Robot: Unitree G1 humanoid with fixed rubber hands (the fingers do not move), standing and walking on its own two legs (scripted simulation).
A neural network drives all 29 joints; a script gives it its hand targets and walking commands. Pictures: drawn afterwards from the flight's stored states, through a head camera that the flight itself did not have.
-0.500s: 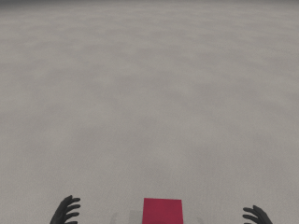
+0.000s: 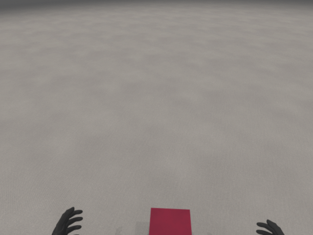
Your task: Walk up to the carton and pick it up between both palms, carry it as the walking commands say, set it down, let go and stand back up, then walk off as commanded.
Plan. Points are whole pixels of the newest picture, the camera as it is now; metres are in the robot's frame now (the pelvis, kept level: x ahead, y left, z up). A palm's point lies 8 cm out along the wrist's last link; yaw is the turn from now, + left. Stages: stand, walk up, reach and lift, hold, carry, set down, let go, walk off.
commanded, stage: stand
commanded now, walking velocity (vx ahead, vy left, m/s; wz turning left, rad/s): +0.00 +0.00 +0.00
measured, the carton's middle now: out of the picture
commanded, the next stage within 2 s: walk off in 0.68 s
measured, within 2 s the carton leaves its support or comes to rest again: neither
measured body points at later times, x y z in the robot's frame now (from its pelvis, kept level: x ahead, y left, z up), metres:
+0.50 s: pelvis -0.01 +0.00 +0.00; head -0.07 +0.00 +0.45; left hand +0.15 +0.28 -0.06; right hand +0.13 -0.27 -0.07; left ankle +0.01 +0.11 -0.72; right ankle +0.00 -0.11 -0.72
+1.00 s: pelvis -0.02 +0.00 +0.00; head -0.06 +0.00 +0.45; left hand +0.13 +0.28 -0.07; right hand +0.12 -0.28 -0.08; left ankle +0.01 +0.11 -0.72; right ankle +0.00 -0.11 -0.72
